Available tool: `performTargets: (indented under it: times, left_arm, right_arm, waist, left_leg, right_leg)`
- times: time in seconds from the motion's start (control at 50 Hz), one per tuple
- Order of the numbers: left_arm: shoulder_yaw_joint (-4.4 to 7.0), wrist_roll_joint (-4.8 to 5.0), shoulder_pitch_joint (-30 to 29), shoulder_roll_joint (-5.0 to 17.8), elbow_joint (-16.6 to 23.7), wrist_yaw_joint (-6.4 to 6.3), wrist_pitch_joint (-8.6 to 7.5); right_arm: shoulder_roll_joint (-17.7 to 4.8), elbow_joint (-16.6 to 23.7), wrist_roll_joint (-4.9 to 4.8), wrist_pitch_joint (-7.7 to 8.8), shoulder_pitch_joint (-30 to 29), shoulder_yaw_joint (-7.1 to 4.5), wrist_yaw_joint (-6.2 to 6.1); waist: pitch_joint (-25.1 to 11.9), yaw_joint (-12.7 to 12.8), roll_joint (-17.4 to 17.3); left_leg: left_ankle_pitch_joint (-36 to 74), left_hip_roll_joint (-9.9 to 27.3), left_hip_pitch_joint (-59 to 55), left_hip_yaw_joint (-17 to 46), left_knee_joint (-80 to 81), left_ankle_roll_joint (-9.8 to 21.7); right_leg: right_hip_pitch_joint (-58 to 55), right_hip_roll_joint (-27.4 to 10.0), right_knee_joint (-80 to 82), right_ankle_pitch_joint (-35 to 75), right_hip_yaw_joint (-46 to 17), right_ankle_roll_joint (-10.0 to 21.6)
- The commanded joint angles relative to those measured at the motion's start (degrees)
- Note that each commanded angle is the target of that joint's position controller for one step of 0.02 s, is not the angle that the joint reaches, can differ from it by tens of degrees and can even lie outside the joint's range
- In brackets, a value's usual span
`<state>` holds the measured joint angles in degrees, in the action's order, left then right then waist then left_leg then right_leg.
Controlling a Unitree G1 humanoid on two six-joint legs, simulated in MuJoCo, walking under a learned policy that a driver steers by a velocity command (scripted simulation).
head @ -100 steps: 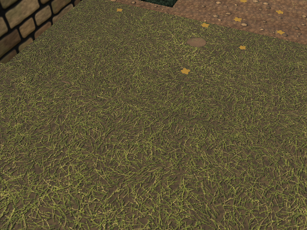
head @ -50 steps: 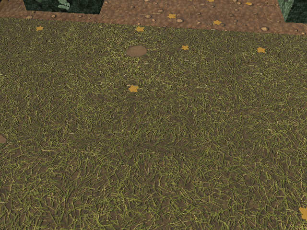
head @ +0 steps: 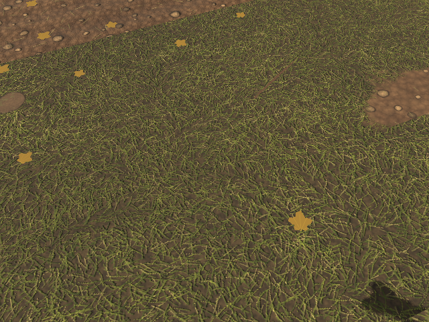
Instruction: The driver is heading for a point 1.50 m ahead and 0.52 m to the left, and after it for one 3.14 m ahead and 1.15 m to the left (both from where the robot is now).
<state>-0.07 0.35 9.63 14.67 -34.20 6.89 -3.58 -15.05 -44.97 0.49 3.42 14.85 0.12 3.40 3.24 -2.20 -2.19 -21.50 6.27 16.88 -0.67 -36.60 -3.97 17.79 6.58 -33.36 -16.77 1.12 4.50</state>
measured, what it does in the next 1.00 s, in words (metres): stands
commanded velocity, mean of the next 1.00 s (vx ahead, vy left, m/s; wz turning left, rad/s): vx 0.03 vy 0.00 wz -0.02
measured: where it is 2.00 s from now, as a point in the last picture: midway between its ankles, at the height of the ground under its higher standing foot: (197, 297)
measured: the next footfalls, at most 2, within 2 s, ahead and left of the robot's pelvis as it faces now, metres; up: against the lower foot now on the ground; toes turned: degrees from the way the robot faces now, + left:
left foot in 1.58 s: +0.47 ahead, +0.20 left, -0.17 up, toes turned +6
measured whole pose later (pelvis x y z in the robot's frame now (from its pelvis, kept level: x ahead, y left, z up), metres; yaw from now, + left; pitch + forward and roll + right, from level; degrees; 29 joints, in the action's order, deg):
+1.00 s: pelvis +0.03 +0.03 +0.01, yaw +0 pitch -1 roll +0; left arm 2.8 -2.7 19.2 16.0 -42.5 1.2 -2.6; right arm -16.0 -50.2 2.2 4.0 13.5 -2.4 0.6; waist 3.1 0.0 -0.1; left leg -19.3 0.8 6.4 -1.7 -26.6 5.0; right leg 8.7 2.2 -27.0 -17.2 -0.6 5.3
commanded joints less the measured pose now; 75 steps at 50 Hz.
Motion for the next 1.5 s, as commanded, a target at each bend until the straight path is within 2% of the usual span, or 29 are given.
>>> performTargets:
  times: [0.02,0.16,0.48,0.82,0.86,0.88,0.92,0.96,1.02,1.06,1.1,1.14,1.16,1.18,1.2,1.22,1.24,1.26,1.28,1.3,1.32,1.34,1.36,1.4,1.42,1.44,1.46,1.48,1.5]
  left_arm:
    - [2.91,-0.94,0.2,9.6,4.0,-0.65,-0.5]
    - [2.83,-0.68,1.4,7.7,3.0,-1.11,-0.07]
    - [3.64,-0.8,4.3,8.3,-0.5,-1.97,1.33]
    - [3.71,-1.12,7.3,8.0,-5.8,-2.08,2.79]
    - [5.28,-2.74,9.2,11.2,-6.3,-3.42,2.75]
    - [5.34,-3.22,9.3,10.8,-6.0,-4.21,2.28]
    - [4.3,-3.15,8.2,7.0,-4.9,-5.58,0.76]
    - [3.74,-2.86,6.1,5.8,-3.7,-6.23,-0.47]
    - [4.08,-3.43,5.4,6.4,-2.3,-6.37,-1.01]
    - [3.84,-4.36,6.7,4.3,-2.5,-6.13,-1.82]
    - [3.62,-4.64,8.1,2.7,-3.5,-5.81,-3.27]
    - [3.96,-5.05,19.4,3.0,-7.1,-6.18,-4.33]
    - [4.83,-5.01,30.0,7.6,-10.5,-7.21,-4.76]
    - [4.77,-5.17,37.4,9.8,-11.2,-6.78,-4.92]
    - [4.45,-4.81,34.4,9.2,-12.4,-6.04,-5.69]
    - [3.55,-4.31,28.6,7.0,-13.1,-5.27,-5.56]
    - [2.71,-4.15,25.0,5.0,-13.6,-5.05,-4.89]
    - [4.88,1.66,16.7,9.9,-11.6,-5.98,-2.07]
    - [4.66,0.75,16.0,10.5,-11.7,-6.39,-1.38]
    - [3.96,-0.18,17.7,8.8,-12.6,-6.31,-1.34]
    - [-0.96,-7.33,22.8,-5.0,-14.7,-7.65,-4.14]
    - [-0.39,-7.29,21.4,-3.0,-14.4,-8.22,-4.83]
    - [-0.24,-8.15,19.5,-0.2,-14.6,-7.67,-4.66]
    - [-0.28,-7.43,17.5,3.2,-15.2,-5.51,-4.3]
    - [-0.79,-7.12,20.6,2.4,-16.5,-5.23,-4.46]
    - [-0.94,-5.37,25.1,2.6,-18.1,-5.58,-4.65]
    - [1.39,1.03,22.6,5.9,-18.1,-7.51,-2.91]
    - [-1.32,-4.25,34.2,3.9,-22.2,-7.11,-3.1]
    - [-1.17,-4.02,34.9,3.9,-23.4,-6.89,-2.75]
  right_arm:
    - [-6.8,4.4,-0.65,1.4,-4.9,-1.26,0.22]
    - [-6.0,3.2,-0.08,0.52,-3.7,-0.72,0.72]
    - [-6.6,2.2,0.07,0.16,-8.8,-1.79,1.03]
    - [-6.9,-2.7,0.22,-1.25,-7.2,-2.98,0.73]
    - [-10.4,-3.5,1.73,-1.35,-5.2,-4.64,-0.39]
    - [-9.8,-3.5,2.2,-0.78,-4.6,-4.69,-1.0]
    - [-6.9,-2.6,2.02,1.06,-4.6,-3.9,-2.43]
    - [-5.6,-0.9,1.4,2.02,-5.9,-3.39,-3.36]
    - [-7.3,0.1,1.89,2.26,-2.9,-3.7,-3.9]
    - [-8.3,-1.3,2.28,3.0,2.1,-3.87,-4.2]
    - [-8.1,-1.2,2.23,3.4,2.5,-3.54,-4.49]
    - [-10.6,2.9,3.76,3.01,-8.4,-4.52,-3.22]
    - [-9.0,5.7,4.88,3.1,-11.5,-4.7,-1.66]
    - [-2.4,6.3,4.8,4.36,-12.5,-2.83,0.14]
    - [0.1,8.5,2.64,5.65,-13.7,-2.34,-0.01]
    - [-2.3,7.9,2.26,5.51,-13.1,-2.85,-0.89]
    - [-4.0,7.3,3.38,4.69,-11.1,-3.59,-1.35]
    - [-9.1,6.7,-0.07,1.0,-10.4,-5.27,-2.03]
    - [-6.9,5.9,0.64,-1.18,-9.3,-4.74,-1.94]
    - [-6.0,7.9,0.03,-2.54,-13.0,-4.61,-1.66]
    - [5.4,5.3,7.71,0.28,-5.9,0.02,-0.83]
    - [4.3,3.5,6.75,1.25,-4.8,-0.4,-0.61]
    - [3.6,4.5,5.51,1.16,-7.9,-0.1,-0.15]
    - [0.6,6.2,4.04,-0.29,-9.9,-0.51,0.31]
    - [-2.5,6.3,4.1,-1.13,-10.4,-1.08,0.19]
    - [-3.8,6.8,4.84,-1.43,-12.9,-1.19,-0.09]
    - [-4.5,8.3,-1.02,-0.9,-21.1,-2.43,0.46]
    - [-2.5,6.1,5.45,-1.07,-18.6,-0.12,-0.2]
    - [-1.2,5.7,6.64,-1.4,-18.4,-0.16,-0.5]
  waist:
    - [-4.6,3.1,2.1]
    - [-6.0,1.7,1.1]
    - [-4.4,1.6,0.8]
    - [-2.8,1.8,1.6]
    - [1.3,2.2,1.5]
    - [3.4,2.0,1.8]
    - [2.6,2.0,2.1]
    - [1.0,2.0,2.0]
    - [2.1,1.2,0.0]
    - [2.2,0.8,-4.1]
    - [3.7,1.6,-1.8]
    - [1.3,10.0,3.7]
    - [-3.8,13.2,12.6]
    - [-2.5,16.7,10.9]
    - [3.2,14.0,1.7]
    - [7.0,10.2,0.3]
    - [5.2,7.9,1.1]
    - [8.0,3.3,0.1]
    - [6.1,4.5,4.6]
    - [4.7,5.5,7.1]
    - [-2.2,4.5,6.5]
    - [1.6,5.8,4.5]
    - [1.5,5.9,3.6]
    - [3.1,3.1,4.8]
    - [5.1,4.2,3.3]
    - [7.1,6.3,1.3]
    - [9.0,8.9,2.6]
    - [7.0,11.5,-0.6]
    - [9.1,11.4,2.6]
  left_leg:
    - [7.8,0.7,3.1,2.3,7.5,1.9]
    - [11.3,-0.6,-1.5,0.0,8.4,2.6]
    - [13.3,-2.3,-7.1,-0.4,11.6,3.4]
    - [10.5,-3.8,-9.6,-0.6,16.8,4.1]
    - [-9.2,-3.4,-6.1,0.6,17.7,7.9]
    - [-14.4,-2.5,-4.7,2.0,17.7,10.0]
    - [-13.5,-1.4,-5.8,4.0,16.9,13.1]
    - [-8.4,-0.7,-7.9,5.1,16.7,14.6]
    - [-5.7,1.1,-10.4,8.6,16.5,17.4]
    - [-1.0,7.3,-15.6,16.3,17.7,21.9]
    - [2.1,10.4,-16.8,19.1,14.7,23.6]
    - [9.3,1.2,-1.5,7.7,-0.9,20.5]
    - [11.0,-10.2,14.6,-1.6,-24.1,13.2]
    - [-17.0,-14.5,34.7,4.9,-40.5,9.9]
    - [-13.6,-10.0,41.1,14.0,-38.6,9.6]
    - [-9.6,-5.2,42.0,11.3,-38.6,7.9]
    - [-6.5,-3.0,38.9,8.3,-35.6,7.3]
    - [-1.0,-3.1,32.5,4.4,-22.6,5.5]
    - [4.8,-4.4,27.8,1.7,-25.4,5.1]
    - [10.6,-5.3,26.1,0.8,-21.0,5.0]
    - [27.9,2.5,25.0,11.5,-14.6,5.4]
    - [42.4,-0.6,21.9,6.2,-5.0,6.4]
    - [55.2,-0.7,12.6,4.6,0.8,7.2]
    - [56.1,-1.8,-2.1,1.9,-3.0,6.7]
    - [51.1,-0.1,2.5,3.3,-2.8,6.4]
    - [47.3,1.1,10.1,2.6,3.0,6.6]
    - [48.2,-1.7,13.6,-0.4,9.5,6.1]
    - [47.2,2.9,13.9,3.6,13.7,6.2]
    - [43.7,2.7,16.8,2.6,16.6,6.5]
  right_leg:
    - [-6.2,-9.9,9.9,3.2,-11.3,-6.4]
    - [-7.0,-6.8,7.9,15.3,-6.5,-2.0]
    - [-5.5,-6.3,10.8,13.2,-4.8,-2.2]
    - [-9.6,-6.5,14.6,10.0,-3.7,-2.3]
    - [-7.0,-6.5,15.3,-13.8,-4.8,0.9]
    - [-4.9,-7.6,15.5,-19.7,-6.6,2.9]
    - [-5.1,-9.8,15.0,-18.0,-9.2,5.3]
    - [-5.7,-10.4,13.7,-12.6,-9.4,6.0]
    - [-1.7,-8.2,8.4,-10.4,-6.8,6.1]
    - [3.5,-5.3,-2.2,-7.1,-0.8,3.1]
    - [6.0,-5.9,-1.8,-8.8,1.1,0.5]
    - [-14.1,-3.6,4.4,0.5,3.3,1.3]
    - [-30.2,-9.9,7.4,11.8,-13.4,8.4]
    - [-40.5,-23.0,10.9,25.1,-34.2,17.5]
    - [-37.3,-29.7,13.6,24.9,-33.6,18.3]
    - [-32.9,-29.3,12.5,24.4,-28.1,16.7]
    - [-29.0,-26.1,12.7,20.8,-22.2,15.0]
    - [-20.2,-23.3,13.6,39.4,-19.7,10.1]
    - [-18.3,-23.0,13.3,48.1,-14.7,9.4]
    - [-16.5,-19.1,14.6,42.9,-11.5,7.4]
    - [-20.4,-15.8,12.6,14.3,-8.7,4.3]
    - [-13.6,-11.7,11.7,7.9,-4.7,5.4]
    - [-3.5,-9.4,10.2,2.5,-1.9,4.5]
    - [13.3,-10.7,11.4,-4.2,-4.2,5.5]
    - [9.2,-13.5,8.9,-5.8,-6.3,6.3]
    - [0.1,-14.3,5.9,-6.4,-7.8,6.4]
    - [-3.7,-13.2,2.3,0.9,-8.6,5.2]
    - [-11.7,-14.2,-0.1,-5.3,-10.2,4.2]
    - [-17.2,-14.7,-1.1,-0.9,-11.4,4.3]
